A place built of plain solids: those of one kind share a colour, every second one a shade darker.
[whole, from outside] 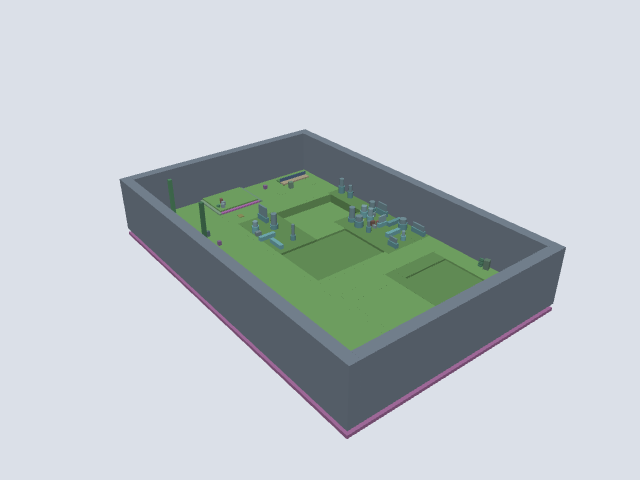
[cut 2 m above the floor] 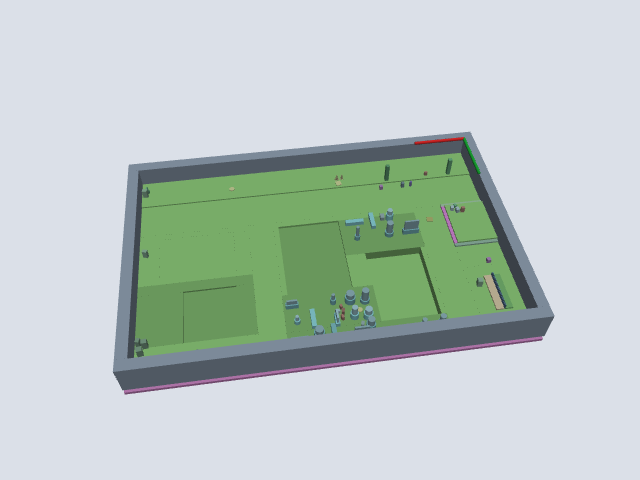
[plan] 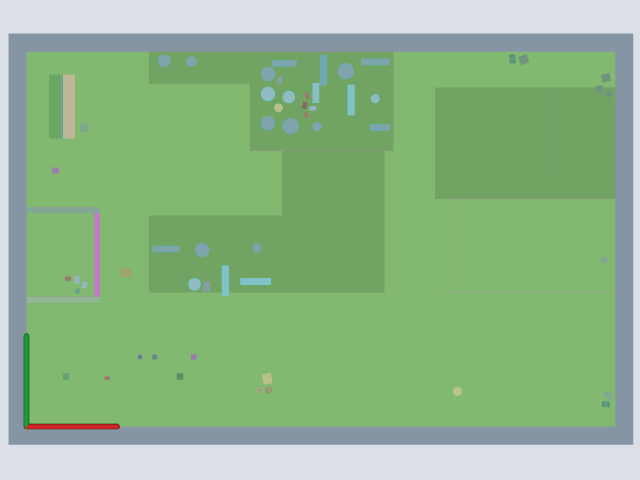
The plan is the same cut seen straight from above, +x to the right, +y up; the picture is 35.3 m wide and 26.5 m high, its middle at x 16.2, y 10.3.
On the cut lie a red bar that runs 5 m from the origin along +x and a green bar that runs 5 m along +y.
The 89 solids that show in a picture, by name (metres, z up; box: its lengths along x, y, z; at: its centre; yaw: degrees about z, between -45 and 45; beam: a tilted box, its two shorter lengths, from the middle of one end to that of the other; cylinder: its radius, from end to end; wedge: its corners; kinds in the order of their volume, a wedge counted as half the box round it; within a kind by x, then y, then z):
{
 "floor_1": {"box": [3.74, 4.63, 1.3], "at": [1.87, 9.47, -0.35]},
 "floor_2": {"box": [4.05, 2.4, 1.0], "at": [2.02, 13.3, -0.5]},
 "floor_3": {"box": [4.05, 6.2, 1.0], "at": [2.02, 17.6, -0.5]},
 "floor_4": {"box": [2.7, 13.85, 1.0], "at": [5.4, 13.78, -0.5]},
 "floor_5": {"box": [0.45, 7.28, 1.32], "at": [6.97, 15.29, -0.66]},
 "floor_6": {"box": [5.12, 7.28, 0.4], "at": [9.76, 15.29, -1.12]},
 "floor_7": {"box": [7.35, 4.25, 1.32], "at": [10.43, 9.53, -0.66]},
 "floor_8": {"box": [1.78, 3.57, 1.32], "at": [13.21, 13.44, -0.66]},
 "floor_9": {"box": [13.5, 0.55, 1.32], "at": [13.5, 7.12, -0.66]},
 "floor_10": {"box": [13.5, 1.77, 1.32], "at": [13.5, 19.82, -0.66]},
 "floor_11": {"box": [32.5, 3.15, 1.12], "at": [16.25, 1.57, -0.44]},
 "floor_12": {"box": [32.5, 3.7, 1.0], "at": [16.25, 5.0, -0.5]},
 "floor_13": {"box": [7.93, 3.71, 1.32], "at": [16.29, 17.07, -0.66]},
 "floor_14": {"box": [5.66, 7.82, 1.1], "at": [16.93, 11.31, -0.77]},
 "floor_15": {"box": [0.49, 7.82, 1.32], "at": [20.0, 11.31, -0.66]},
 "floor_16": {"box": [2.3, 13.85, 1.0], "at": [21.4, 13.78, -0.5]},
 "floor_17": {"box": [1.4, 5.12, 1.32], "at": [23.25, 10.01, -0.66]},
 "floor_18": {"box": [1.5, 5.12, 1.32], "at": [23.3, 16.16, -0.66]},
 "floor_19": {"box": [4.58, 5.12, 1.15], "at": [26.34, 16.16, -0.74]},
 "floor_20": {"box": [6.74, 5.12, 1.32], "at": [27.32, 10.01, -0.66]},
 "floor_21": {"box": [9.95, 0.6, 1.32], "at": [27.52, 7.15, -0.66]},
 "floor_22": {"box": [9.95, 1.03, 1.32], "at": [27.52, 13.09, -0.66]},
 "floor_23": {"box": [9.95, 1.98, 1.32], "at": [27.52, 19.71, -0.66]},
 "floor_24": {"box": [3.87, 5.12, 1.32], "at": [30.57, 16.16, -0.66]},
 "floor_25": {"box": [1.81, 5.12, 1.32], "at": [31.59, 10.01, -0.66]},
 "wall_1": {"box": [1.0, 20.7, 5.5], "at": [-0.5, 10.35, 1.75]},
 "wall_2": {"box": [34.5, 1.0, 5.5], "at": [16.25, -0.5, 1.75]},
 "wall_3": {"box": [34.5, 1.0, 5.5], "at": [16.25, 21.2, 1.75]},
 "wall_4": {"box": [1.0, 20.7, 5.5], "at": [33.0, 10.35, 1.75]},
 "floor_base_1": {"box": [34.5, 22.7, 0.3], "at": [16.25, 10.35, -1.57]},
 "piece_1": {"cylinder": 0.35, "from": [7.6, 20.18, 0.0], "to": [7.6, 20.18, 0.8]},
 "piece_2": {"box": [1.5, 0.37, 0.55], "at": [7.7, 9.8, 0.28]},
 "piece_3": {"cylinder": 0.3, "from": [9.1, 20.15, 0.0], "to": [9.1, 20.15, 0.7]},
 "piece_4": {"cylinder": 0.35, "from": [9.27, 7.85, 0.0], "to": [9.27, 7.85, 0.7]},
 "piece_5": {"cylinder": 0.4, "from": [9.7, 9.75, 0.0], "to": [9.7, 9.75, 0.45]},
 "piece_6": {"box": [0.4, 1.7, 0.43], "at": [10.97, 8.05, 0.21]},
 "piece_7": {"box": [1.7, 0.4, 0.43], "at": [12.65, 8.01, 0.21]},
 "piece_8": {"cylinder": 0.25, "from": [12.71, 9.87, 0.0], "to": [12.71, 9.87, 0.5]},
 "piece_9": {"cylinder": 0.4, "from": [13.33, 16.75, 0.0], "to": [13.33, 16.75, 0.4]},
 "piece_10": {"cylinder": 0.4, "from": [13.33, 18.37, 0.0], "to": [13.33, 18.37, 0.65]},
 "piece_11": {"cylinder": 0.4, "from": [13.34, 19.46, 0.0], "to": [13.34, 19.46, 0.7]},
 "piece_12": {"box": [1.4, 0.37, 0.6], "at": [14.22, 20.05, 0.3]},
 "piece_13": {"cylinder": 0.35, "from": [14.47, 18.19, 0.0], "to": [14.47, 18.19, 0.6]},
 "piece_14": {"cylinder": 0.45, "from": [14.57, 16.58, 0.0], "to": [14.57, 16.58, 0.65]},
 "piece_15": {"box": [0.37, 1.1, 0.45], "at": [15.97, 18.42, 0.23]},
 "piece_16": {"box": [0.4, 1.7, 0.43], "at": [16.39, 19.67, 0.21]},
 "piece_17": {"cylinder": 0.45, "from": [17.62, 19.62, 0.0], "to": [17.62, 19.62, 0.65]},
 "piece_18": {"box": [0.4, 1.7, 0.43], "at": [17.91, 18.04, 0.21]},
 "piece_19": {"cylinder": 0.25, "from": [19.25, 18.1, 0.0], "to": [19.25, 18.1, 0.45]},
 "piece_20": {"box": [1.6, 0.37, 0.5], "at": [19.27, 20.14, 0.25]},
 "piece_21": {"box": [1.1, 0.37, 0.5], "at": [19.51, 16.5, 0.25]},
 "plant_1": {"cylinder": 0.25, "from": [7.6, 20.18, 0.8], "to": [7.6, 20.18, 1.66]},
 "plant_2": {"box": [1.3, 0.17, 1.06], "at": [7.7, 9.8, 1.08]},
 "plant_3": {"cylinder": 0.2, "from": [9.1, 20.15, 0.7], "to": [9.1, 20.15, 1.41]},
 "plant_4": {"cylinder": 0.25, "from": [9.27, 7.85, 0.7], "to": [9.27, 7.85, 1.21]},
 "plant_5": {"cylinder": 0.3, "from": [9.7, 9.75, 0.45], "to": [9.7, 9.75, 1.61]},
 "plant_6": {"cylinder": 0.15, "from": [12.71, 9.87, 0.5], "to": [12.71, 9.87, 1.66]},
 "plant_7": {"cylinder": 0.3, "from": [13.33, 16.75, 0.4], "to": [13.33, 16.75, 1.56]},
 "plant_8": {"cylinder": 0.3, "from": [13.33, 18.37, 0.65], "to": [13.33, 18.37, 1.21]},
 "plant_9": {"cylinder": 0.3, "from": [13.34, 19.46, 0.7], "to": [13.34, 19.46, 1.36]},
 "plant_10": {"box": [1.2, 0.17, 0.71], "at": [14.22, 20.05, 0.95]},
 "plant_11": {"cylinder": 0.25, "from": [14.47, 18.19, 0.6], "to": [14.47, 18.19, 1.41]},
 "plant_12": {"cylinder": 0.35, "from": [14.57, 16.58, 0.65], "to": [14.57, 16.58, 1.16]},
 "plant_13": {"box": [0.17, 0.9, 0.71], "at": [15.97, 18.42, 0.81]},
 "plant_14": {"cylinder": 0.35, "from": [17.62, 19.62, 0.65], "to": [17.62, 19.62, 1.11]},
 "plant_15": {"box": [1.4, 0.17, 0.51], "at": [19.27, 20.14, 0.76]},
 "plant_16": {"box": [0.9, 0.17, 0.46], "at": [19.51, 16.5, 0.73]},
 "step_terE_tread_1": {"box": [0.31, 4.63, 1.15], "at": [3.89, 9.47, -0.42]},
 "step_terN_tread_1": {"box": [4.05, 0.31, 1.15], "at": [2.02, 11.95, -0.42]},
 "step_terS_tread_1": {"box": [4.05, 0.31, 1.15], "at": [2.02, 7.0, -0.42]},
 "column_a0a_1": {"box": [0.35, 0.35, 4.38], "at": [2.17, 2.77, 2.31]},
 "column_a0a_2": {"box": [0.35, 0.35, 4.38], "at": [8.47, 2.77, 2.31]},
 "bin_1": {"box": [0.43, 0.47, 0.74], "at": [3.19, 16.5, 0.37], "yaw": -8.0},
 "bin_2": {"box": [0.49, 0.49, 0.91], "at": [27.45, 20.26, 0.46], "yaw": 20.0},
 "bin_3": {"box": [0.46, 0.4, 0.88], "at": [31.62, 18.62, 0.44], "yaw": 4.5},
 "bin_4": {"box": [0.41, 0.32, 0.79], "at": [31.88, 9.21, 0.4], "yaw": -17.4},
 "bin_5": {"box": [0.48, 0.45, 0.82], "at": [32.0, 19.25, 0.41], "yaw": 12.4},
 "bin_6": {"box": [0.45, 0.35, 0.84], "at": [32.11, 1.73, 0.54], "yaw": -11.3},
 "bin_7": {"box": [0.33, 0.41, 0.76], "at": [32.15, 18.38, 0.38], "yaw": -17.9},
 "seat_1": {"box": [0.69, 3.54, 0.14], "at": [2.33, 17.67, 0.37]},
 "sr00a_seat_1": {"box": [0.69, 3.54, 0.14], "at": [1.58, 17.67, 0.37]},
 "bag_1": {"box": [0.3, 0.41, 0.42], "at": [2.77, 8.1, 0.51], "yaw": 5.7},
 "bag_2": {"box": [0.38, 0.56, 0.41], "at": [9.94, 7.72, 0.2], "yaw": -4.0},
 "hose_coil_1": {"box": [0.51, 0.57, 0.12], "at": [13.29, 2.64, 0.13], "yaw": 11.1},
 "hose_coil_2": {"cylinder": 0.24, "from": [13.91, 17.6, -0.05], "to": [13.91, 17.6, 0.08]},
 "hose_coil_3": {"cylinder": 0.26, "from": [23.79, 1.94, 0.07], "to": [23.79, 1.94, 0.2]},
 "edge_bag_1": {"box": [0.35, 0.35, 0.4], "at": [1.6, 14.13, 0.2]},
 "back_1": {"box": [0.03, 3.54, 0.37], "at": [2.0, 17.67, 0.62]},
 "inway_hose_coil_1": {"box": [0.59, 0.5, 0.12], "at": [5.5, 8.49, 0.01], "yaw": -8.8}
}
